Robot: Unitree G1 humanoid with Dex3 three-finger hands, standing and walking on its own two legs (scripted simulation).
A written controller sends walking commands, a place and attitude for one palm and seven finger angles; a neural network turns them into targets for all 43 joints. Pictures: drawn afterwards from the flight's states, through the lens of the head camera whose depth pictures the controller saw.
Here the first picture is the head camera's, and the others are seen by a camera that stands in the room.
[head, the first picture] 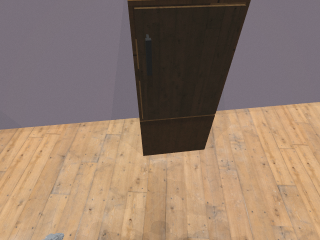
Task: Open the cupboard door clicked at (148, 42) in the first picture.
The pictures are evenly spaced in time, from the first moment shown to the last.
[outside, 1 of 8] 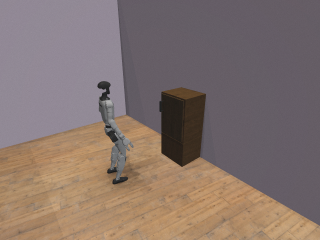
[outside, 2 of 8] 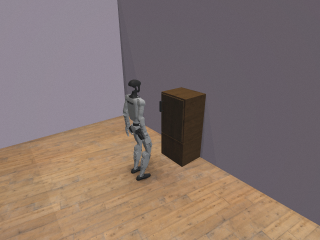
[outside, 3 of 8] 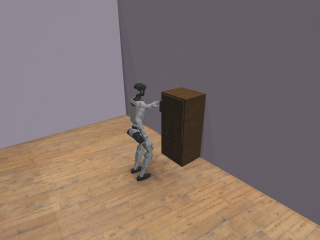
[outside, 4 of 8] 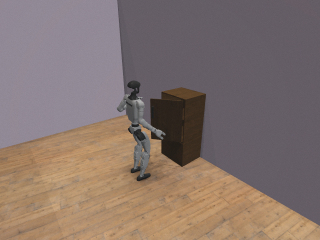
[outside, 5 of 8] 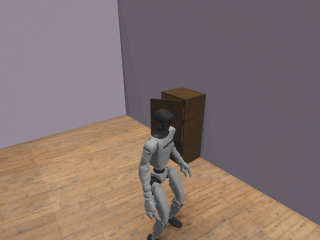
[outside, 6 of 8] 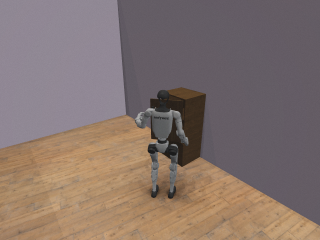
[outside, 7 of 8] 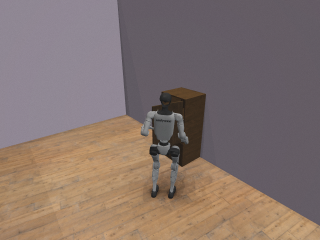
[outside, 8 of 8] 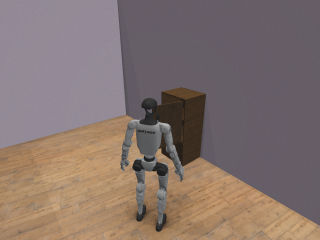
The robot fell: no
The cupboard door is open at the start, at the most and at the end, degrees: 0 81 79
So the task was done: yes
